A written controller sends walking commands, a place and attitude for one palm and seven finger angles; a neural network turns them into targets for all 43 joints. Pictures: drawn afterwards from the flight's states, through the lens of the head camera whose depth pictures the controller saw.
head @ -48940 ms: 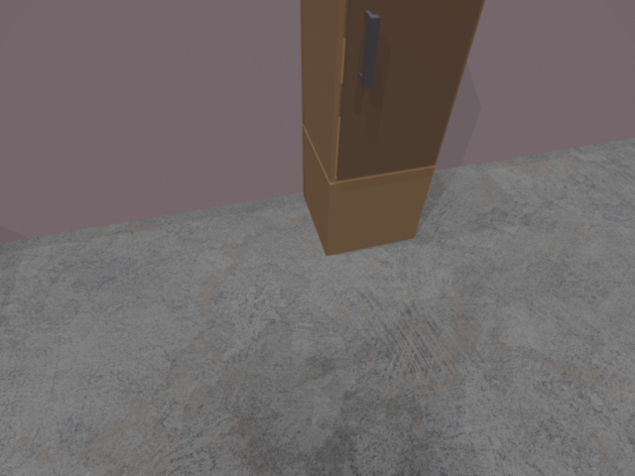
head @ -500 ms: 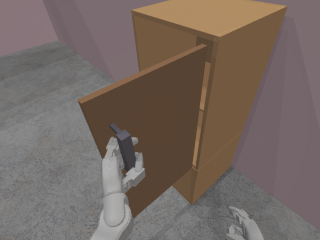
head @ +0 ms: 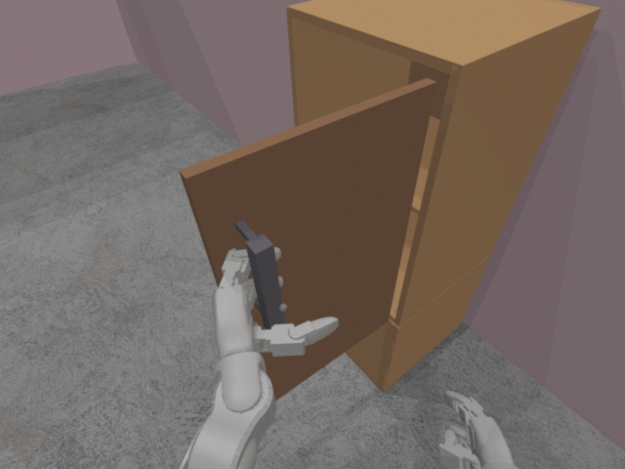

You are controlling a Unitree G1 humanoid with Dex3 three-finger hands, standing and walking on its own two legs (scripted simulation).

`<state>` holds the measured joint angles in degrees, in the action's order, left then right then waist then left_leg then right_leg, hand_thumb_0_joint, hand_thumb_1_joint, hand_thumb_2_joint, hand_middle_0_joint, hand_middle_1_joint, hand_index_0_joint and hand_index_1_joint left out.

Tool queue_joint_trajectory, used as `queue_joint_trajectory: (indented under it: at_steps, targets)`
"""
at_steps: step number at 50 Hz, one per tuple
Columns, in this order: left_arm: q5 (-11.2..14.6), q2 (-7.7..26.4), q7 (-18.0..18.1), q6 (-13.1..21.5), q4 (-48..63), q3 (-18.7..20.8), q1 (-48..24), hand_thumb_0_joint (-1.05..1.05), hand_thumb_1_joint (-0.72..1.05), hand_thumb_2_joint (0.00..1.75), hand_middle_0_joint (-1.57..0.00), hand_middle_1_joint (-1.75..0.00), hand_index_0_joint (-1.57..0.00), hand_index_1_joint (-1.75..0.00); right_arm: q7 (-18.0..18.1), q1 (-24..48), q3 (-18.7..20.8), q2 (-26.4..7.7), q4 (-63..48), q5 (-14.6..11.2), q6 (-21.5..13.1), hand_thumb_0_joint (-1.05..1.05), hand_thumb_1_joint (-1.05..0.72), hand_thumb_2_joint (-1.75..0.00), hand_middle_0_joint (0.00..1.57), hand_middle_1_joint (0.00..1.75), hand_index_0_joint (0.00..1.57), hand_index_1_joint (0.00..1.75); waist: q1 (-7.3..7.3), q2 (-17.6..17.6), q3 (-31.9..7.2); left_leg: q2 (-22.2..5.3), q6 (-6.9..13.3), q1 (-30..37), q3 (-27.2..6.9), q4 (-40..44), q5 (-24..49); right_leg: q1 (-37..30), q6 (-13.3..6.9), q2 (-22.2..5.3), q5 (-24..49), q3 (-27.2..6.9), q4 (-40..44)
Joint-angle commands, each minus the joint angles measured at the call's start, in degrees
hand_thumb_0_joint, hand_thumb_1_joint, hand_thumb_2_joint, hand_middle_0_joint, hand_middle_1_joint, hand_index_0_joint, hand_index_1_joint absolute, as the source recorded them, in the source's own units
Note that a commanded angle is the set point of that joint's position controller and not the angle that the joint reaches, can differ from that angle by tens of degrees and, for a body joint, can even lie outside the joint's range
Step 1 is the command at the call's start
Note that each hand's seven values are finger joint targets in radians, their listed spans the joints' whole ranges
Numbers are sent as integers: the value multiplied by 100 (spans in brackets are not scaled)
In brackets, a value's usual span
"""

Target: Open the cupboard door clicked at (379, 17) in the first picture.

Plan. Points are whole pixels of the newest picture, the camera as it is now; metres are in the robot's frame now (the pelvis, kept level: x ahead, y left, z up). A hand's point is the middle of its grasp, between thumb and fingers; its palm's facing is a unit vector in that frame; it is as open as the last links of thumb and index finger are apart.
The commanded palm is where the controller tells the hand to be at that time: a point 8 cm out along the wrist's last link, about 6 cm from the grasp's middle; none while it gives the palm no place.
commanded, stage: open thumb and fingers to let go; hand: left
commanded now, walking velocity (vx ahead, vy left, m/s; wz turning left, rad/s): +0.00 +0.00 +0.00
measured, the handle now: (259, 280) +0.32 +0.09 +0.10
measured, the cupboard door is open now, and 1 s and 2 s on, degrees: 88 91 91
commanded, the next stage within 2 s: slide the hand sideways off the handle in 0.34 s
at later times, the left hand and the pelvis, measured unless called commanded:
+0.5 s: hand (281, 310) +0.28 +0.06 +0.10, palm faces +0.19 -0.98 -0.03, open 15.0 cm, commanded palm +0.23 +0.09 +0.10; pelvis -0.01 +0.02 +0.00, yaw -1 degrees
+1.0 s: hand (267, 353) +0.22 +0.07 +0.10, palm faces -0.14 -0.99 -0.01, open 16.3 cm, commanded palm +0.20 +0.13 +0.10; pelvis +0.00 +0.01 -0.01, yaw -2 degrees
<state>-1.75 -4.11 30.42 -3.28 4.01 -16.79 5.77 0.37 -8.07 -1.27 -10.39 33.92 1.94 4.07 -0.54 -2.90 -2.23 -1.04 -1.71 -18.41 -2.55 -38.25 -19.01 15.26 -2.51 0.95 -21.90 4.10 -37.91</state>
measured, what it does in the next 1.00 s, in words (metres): stands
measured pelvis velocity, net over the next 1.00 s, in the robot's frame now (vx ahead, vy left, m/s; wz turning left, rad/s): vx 0.00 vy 0.01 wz -0.04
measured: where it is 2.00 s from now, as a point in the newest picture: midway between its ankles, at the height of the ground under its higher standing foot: outside the picture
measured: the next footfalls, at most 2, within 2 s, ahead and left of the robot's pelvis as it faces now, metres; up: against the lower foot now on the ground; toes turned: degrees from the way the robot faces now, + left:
none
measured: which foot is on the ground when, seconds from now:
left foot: down 0.00-1.00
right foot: down 0.00-1.00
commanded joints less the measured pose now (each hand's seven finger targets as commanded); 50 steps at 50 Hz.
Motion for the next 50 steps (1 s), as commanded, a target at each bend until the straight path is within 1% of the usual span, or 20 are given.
queue_joint_trajectory:
  at_steps: [1, 9, 10, 13, 16, 22, 23, 24, 25, 26, 28, 30, 32, 33, 37, 41, 43, 46, 49, 50]
  targets:
    - [-150, -739, 120, 358, 1281, -23, -1439, 0, -50, 30, -27, -105, -27, -105, -27, 850, 161, -400, -975, 6, -266, 0, -90, -90, 20, 30, 20, 30, -43, 682, -818, 144, 279, 625, 206, 192, 1108, 269, 83, -213, 1347, -226, 863]
    - [-134, -741, 236, 239, 1176, 25, -1708, 0, -50, 30, -21, -65, -21, -65, -60, 946, 145, -406, -945, -9, -212, 0, -90, -90, 20, 30, 20, 30, -63, 624, -753, 111, 248, 553, 190, 238, 882, 404, 41, -168, 807, -155, 875]
    - [-154, -763, 270, 226, 1169, 25, -1814, 0, -50, 30, -20, -60, -20, -60, -60, 962, 148, -400, -932, 0, -217, 0, -90, -90, 20, 30, 20, 30, -68, 515, -764, 107, 245, 578, 194, 231, 885, 433, 27, -159, 792, -147, 851]
    - [-147, -784, 308, 157, 1041, 61, -1692, 0, -50, 30, -18, -45, -18, -45, -87, 937, 145, -399, -928, 1, -194, 0, -90, -90, 20, 30, 20, 30, -129, 588, -789, 97, 229, 507, 161, 260, 920, 361, 1, -131, 816, -85, 796]
    - [-158, -875, 354, 124, 1035, 17, -1859, 0, -50, 30, -15, -30, -15, -30, -98, 986, 149, -393, -924, 5, -178, 0, -90, -90, 20, 30, 20, 30, -98, 493, -808, 92, 224, 537, 183, 238, 880, 457, 2, -129, 738, -87, 772]
    - [-219, -1094, 386, 78, 1072, -169, -1819, 0, -50, 30, -15, -30, -15, -30, -174, 920, 188, -387, -932, 1, -227, 0, -90, -90, 20, 30, 20, 30, -72, 592, -929, 48, 208, 515, 134, 191, 938, 509, -17, -87, 806, -6, 605]
    - [-685, -494, -874, 397, 1058, -1312, -1790, 0, -50, 30, -15, -30, -15, -30, -221, 405, 189, -629, -816, -26, -151, 0, -90, -90, 20, 30, 20, 30, 524, 901, -428, 82, 330, 618, 102, 278, 1039, 766, 54, -117, 1279, -252, 555]
    - [-426, 9, -1553, 723, 1581, -767, -1964, 0, -50, 30, -15, -30, -15, -30, -157, 314, 260, -605, -1048, -116, -157, 0, -90, -90, 20, 30, 20, 30, 277, 637, -1090, 77, 345, 634, 131, 267, 1139, 500, 17, -116, 1550, -224, 371]
    - [-297, 186, -2080, 923, 1765, -764, -1881, 0, -50, 30, -15, -30, -15, -30, -87, 339, 226, -603, -1190, -137, -194, 0, -90, -90, 20, 30, 20, 30, 211, 339, -1360, 101, 372, 764, 170, 233, 1270, 357, 3, -123, 1789, -242, 267]
    - [-91, 270, -2538, 1057, 1798, -741, -1851, 0, -50, 30, -15, -30, -15, -30, -44, 306, 187, -577, -1258, -188, -258, 0, -90, -90, 20, 30, 20, 30, 281, 253, -1349, 112, 385, 770, 176, 193, 1248, 399, 11, -131, 1808, -214, 257]
    - [383, 322, -3052, 1107, 1709, -492, -1504, 0, -50, 30, -15, -30, -15, -30, 18, 344, 92, -557, -1440, -285, -370, 0, -90, -90, 20, 30, 20, 30, 217, 298, -1008, 103, 359, 577, 136, 261, 874, 487, 13, -89, 1370, -157, 333]
    - [728, 202, -3016, 1033, 1656, -222, -1456, 0, -50, 30, -15, -30, -15, -30, 66, 466, 38, -558, -1509, -338, -490, 0, -90, -90, 20, 30, 20, 30, 166, 412, -701, 88, 311, 390, 51, 383, 391, 683, 53, -43, 763, -66, 423]
    - [807, 229, -2783, 926, 1637, 22, -1105, 0, -50, 30, -15, -30, -15, -30, 66, 501, 37, -576, -1551, -338, -587, 0, -90, -90, 20, 30, 20, 30, 57, 635, -634, 83, 292, 299, 46, 458, 192, 690, 77, -31, 473, -39, 484]
    - [766, 300, -2656, 900, 1775, 102, -993, 0, -50, 30, -15, -30, -15, -30, 39, 513, 41, -578, -1582, -332, -616, 0, -90, -90, 20, 30, 20, 30, -34, 573, -673, 92, 284, 283, 54, 480, 221, 600, 58, -41, 462, -37, 463]
    - [439, 455, -2382, 838, 1933, 141, -669, 0, -50, 30, -15, -30, -15, -30, -26, 419, 69, -594, -1631, -279, -647, 0, -90, -90, 20, 30, 20, 30, -16, 711, -665, 73, 314, 263, 137, 411, 349, 654, 84, -48, 566, -94, 438]
    - [373, 828, -2447, 832, 2106, 460, -177, 0, -50, 30, -15, -30, -15, -30, -31, 408, 54, -591, -1672, -260, -615, 0, -90, -90, 20, 30, 20, 30, -91, 629, -684, 109, 325, 220, 261, 352, 446, 526, 80, -78, 707, -205, 489]
    - [397, 840, -2514, 819, 2291, 462, -2, 0, -50, 30, -15, -30, -15, -30, -32, 406, 51, -586, -1698, -265, -611, 0, -90, -90, 20, 30, 20, 30, -85, 461, -643, 117, 323, 229, 278, 320, 498, 504, 69, -84, 779, -221, 504]
    - [565, 973, -2638, 832, 2514, 728, 524, 0, -50, 30, -15, -30, -15, -30, -4, 375, 42, -595, -1749, -272, -649, 0, -90, -90, 20, 30, 20, 30, -103, 536, -618, 123, 325, 175, 323, 281, 585, 465, 106, -74, 994, -233, 491]
    - [632, 972, -2753, 886, 2765, 700, 767, 0, -50, 30, -15, -30, -15, -30, 0, 295, 49, -608, -1810, -284, -726, 0, -90, -90, 20, 30, 20, 30, -30, 495, -543, 129, 335, 129, 319, 183, 649, 563, 135, -72, 1150, -231, 439]
    - [656, 1097, -2777, 921, 2832, 837, 758, 0, -50, 30, -15, -30, -15, -30, 14, 233, 59, -628, -1783, -278, -756, 0, -90, -90, 20, 30, 20, 30, 4, 541, -581, 131, 336, 128, 307, 162, 642, 583, 146, -65, 1174, -224, 414]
